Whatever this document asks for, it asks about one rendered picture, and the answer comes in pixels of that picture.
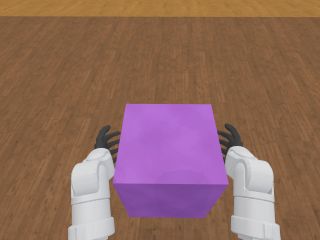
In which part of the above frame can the right robot hand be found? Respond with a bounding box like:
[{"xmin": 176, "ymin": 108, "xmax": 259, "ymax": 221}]
[{"xmin": 217, "ymin": 123, "xmax": 243, "ymax": 163}]

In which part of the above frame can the left robot hand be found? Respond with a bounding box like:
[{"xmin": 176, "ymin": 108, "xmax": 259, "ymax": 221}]
[{"xmin": 94, "ymin": 125, "xmax": 121, "ymax": 163}]

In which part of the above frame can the robot right forearm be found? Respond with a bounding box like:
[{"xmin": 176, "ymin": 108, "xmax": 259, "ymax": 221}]
[{"xmin": 225, "ymin": 146, "xmax": 281, "ymax": 240}]

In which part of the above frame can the carton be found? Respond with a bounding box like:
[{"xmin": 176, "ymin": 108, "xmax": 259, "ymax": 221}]
[{"xmin": 112, "ymin": 104, "xmax": 229, "ymax": 218}]

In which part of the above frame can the robot left forearm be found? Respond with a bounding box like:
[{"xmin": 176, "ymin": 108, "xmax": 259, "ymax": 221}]
[{"xmin": 68, "ymin": 148, "xmax": 115, "ymax": 240}]

